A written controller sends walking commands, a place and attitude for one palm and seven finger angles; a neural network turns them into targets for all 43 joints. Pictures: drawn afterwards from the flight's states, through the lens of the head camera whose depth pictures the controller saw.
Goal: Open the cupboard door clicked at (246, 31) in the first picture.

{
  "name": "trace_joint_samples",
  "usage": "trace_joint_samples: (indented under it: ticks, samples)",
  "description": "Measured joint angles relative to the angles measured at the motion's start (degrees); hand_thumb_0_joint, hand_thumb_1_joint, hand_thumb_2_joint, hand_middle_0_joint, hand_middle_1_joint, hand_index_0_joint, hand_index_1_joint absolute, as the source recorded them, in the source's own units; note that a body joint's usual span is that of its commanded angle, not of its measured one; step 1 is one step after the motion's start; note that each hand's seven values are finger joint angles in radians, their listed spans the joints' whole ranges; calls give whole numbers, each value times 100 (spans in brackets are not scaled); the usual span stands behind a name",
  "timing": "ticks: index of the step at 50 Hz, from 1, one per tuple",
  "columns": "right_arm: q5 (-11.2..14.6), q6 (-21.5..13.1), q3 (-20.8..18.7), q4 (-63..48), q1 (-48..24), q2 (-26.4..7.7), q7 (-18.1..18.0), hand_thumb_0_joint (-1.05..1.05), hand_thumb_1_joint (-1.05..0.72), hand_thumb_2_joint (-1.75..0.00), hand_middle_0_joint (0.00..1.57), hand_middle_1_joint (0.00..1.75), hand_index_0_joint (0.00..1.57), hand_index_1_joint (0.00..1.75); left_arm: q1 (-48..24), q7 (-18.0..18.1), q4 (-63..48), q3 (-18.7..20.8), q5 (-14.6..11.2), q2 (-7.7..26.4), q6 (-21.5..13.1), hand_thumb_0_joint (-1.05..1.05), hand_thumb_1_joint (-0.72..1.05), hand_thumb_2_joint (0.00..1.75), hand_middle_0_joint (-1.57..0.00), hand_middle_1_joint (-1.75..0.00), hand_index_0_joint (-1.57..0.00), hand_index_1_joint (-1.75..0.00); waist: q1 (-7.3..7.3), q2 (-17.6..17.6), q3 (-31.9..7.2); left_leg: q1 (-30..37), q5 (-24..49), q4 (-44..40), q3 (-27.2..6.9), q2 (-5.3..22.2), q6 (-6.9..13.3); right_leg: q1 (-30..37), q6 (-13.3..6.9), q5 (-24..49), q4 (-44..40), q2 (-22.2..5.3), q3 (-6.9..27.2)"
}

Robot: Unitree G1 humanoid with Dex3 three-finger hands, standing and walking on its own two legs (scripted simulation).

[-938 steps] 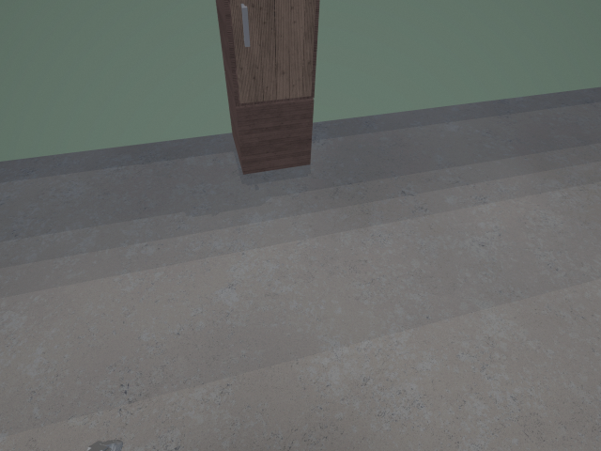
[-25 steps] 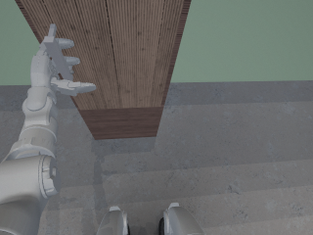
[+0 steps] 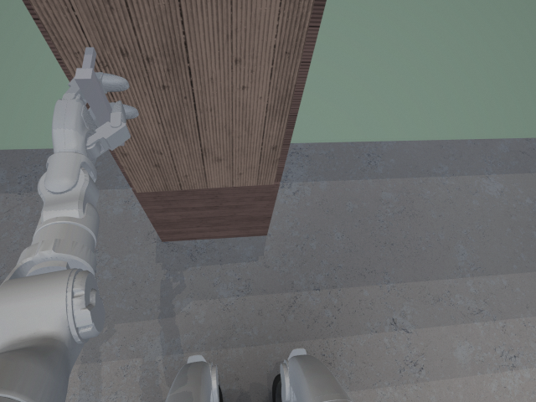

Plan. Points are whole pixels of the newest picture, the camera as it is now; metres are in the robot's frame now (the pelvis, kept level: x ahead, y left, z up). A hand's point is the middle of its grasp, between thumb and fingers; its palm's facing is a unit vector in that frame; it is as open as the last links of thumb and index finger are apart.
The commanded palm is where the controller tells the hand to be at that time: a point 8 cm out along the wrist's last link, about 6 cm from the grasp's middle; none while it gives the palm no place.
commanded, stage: pull the door open along its arc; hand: left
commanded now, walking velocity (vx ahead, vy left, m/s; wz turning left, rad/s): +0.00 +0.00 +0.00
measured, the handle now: (104, 101) +0.55 +0.21 +0.07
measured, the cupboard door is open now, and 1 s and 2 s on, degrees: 1 51 44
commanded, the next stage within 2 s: open thumb and fingers to let go in 0.98 s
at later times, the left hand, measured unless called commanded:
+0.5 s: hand (132, 169) +0.43 +0.16 +0.06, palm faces -0.03 -1.00 +0.00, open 5.5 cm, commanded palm +0.38 +0.20 +0.06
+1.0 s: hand (232, 260) +0.29 +0.03 +0.07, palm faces +0.29 -0.96 -0.02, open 6.2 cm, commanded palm +0.24 +0.08 +0.06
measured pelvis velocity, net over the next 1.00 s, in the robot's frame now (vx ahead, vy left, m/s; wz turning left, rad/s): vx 0.02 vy -0.04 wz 0.04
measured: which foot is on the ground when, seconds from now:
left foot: down 0.00-1.00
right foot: down 0.00-1.00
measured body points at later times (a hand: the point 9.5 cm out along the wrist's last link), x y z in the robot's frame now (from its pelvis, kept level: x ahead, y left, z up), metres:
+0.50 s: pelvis +0.01 +0.00 +0.02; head +0.11 +0.01 +0.46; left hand +0.43 +0.21 +0.06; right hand +0.06 -0.25 -0.10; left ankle +0.01 +0.10 -0.66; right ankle +0.01 -0.12 -0.66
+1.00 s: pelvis +0.02 -0.04 +0.02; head +0.05 -0.05 +0.47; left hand +0.27 +0.08 +0.07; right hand +0.22 -0.22 -0.07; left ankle +0.01 +0.10 -0.66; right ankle +0.01 -0.12 -0.66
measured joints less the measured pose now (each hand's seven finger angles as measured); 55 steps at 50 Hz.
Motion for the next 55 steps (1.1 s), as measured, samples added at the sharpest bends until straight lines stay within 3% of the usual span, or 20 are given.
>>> trace_joint_samples:
  ticks: [14,20,26,29,31,36,41,45,50,55]
  samples:
    - [28,46,-33,-86,-3,0,15,1,-90,-90,20,30,20,30,406,-72,-360,17,-103,-136,-52,1,80,83,-38,-135,-38,-134,50,4,-32,126,-5,-70,100,8,26,74,28,17,-40,9,103]
    - [117,121,-76,-232,24,34,59,1,-90,-90,20,30,20,30,1277,-64,-1225,-184,-306,-501,45,1,79,80,-38,-135,-39,-134,181,11,-113,446,15,-286,182,6,35,349,42,43,-217,13,186]
    - [193,73,-144,-441,-58,70,139,1,-90,-90,20,30,20,30,2681,70,-2667,-682,-520,-1065,176,1,76,76,-37,-135,-39,-134,364,18,-200,900,50,-570,251,-13,36,761,52,73,-454,4,257]
    - [158,-48,-185,-512,-173,106,177,1,-90,-90,20,30,20,30,3362,715,-3483,-1057,-609,-1627,261,2,73,74,-37,-135,-39,-134,526,0,-208,1106,62,-674,270,-28,29,954,58,74,-534,-8,276]
    - [108,-125,-191,-553,-306,132,225,1,-90,-90,20,30,20,30,3756,1279,-3981,-1314,-522,-2048,282,3,72,73,-36,-135,-39,-135,599,-14,-203,1181,65,-691,251,-54,21,1032,54,54,-530,-33,257]
    - [-74,-215,-187,-679,-723,276,329,1,-90,-90,20,30,20,30,4603,2522,-4927,-2069,61,-2769,370,5,70,72,-36,-135,-39,-135,746,-90,-190,1295,42,-634,221,-104,-20,1118,13,-50,-368,-85,226]
    - [-199,-204,-111,-820,-1051,445,355,1,-90,-90,20,30,20,30,5233,3459,-5487,-2784,714,-3136,644,5,69,71,-36,-132,-38,-134,833,-101,-207,1403,18,-585,165,-127,-91,1205,-66,-155,-222,-108,169]
    - [-262,-180,-9,-857,-1171,607,291,1,-90,-90,20,30,20,30,5732,3796,-5888,-3216,1049,-3137,981,5,68,70,-34,-128,-37,-133,843,-83,-260,1575,6,-641,121,-107,-178,1352,-155,-219,-207,-85,127]
    - [-266,-217,84,-832,-1145,701,180,1,-90,-90,20,30,20,30,6165,3928,-6195,-3511,1043,-2999,1236,4,67,71,-33,-124,-36,-132,783,-30,-280,1836,22,-789,-12,-80,-311,1630,-275,-279,-303,-51,-4]
    - [-307,-387,44,-637,-1122,564,102,1,-90,-90,20,30,20,30,6053,4221,-6099,-3505,1105,-3013,1180,4,66,76,-32,-124,-35,-132,795,-17,-256,1769,54,-769,-219,-99,-426,1622,-396,-350,-247,-64,-209]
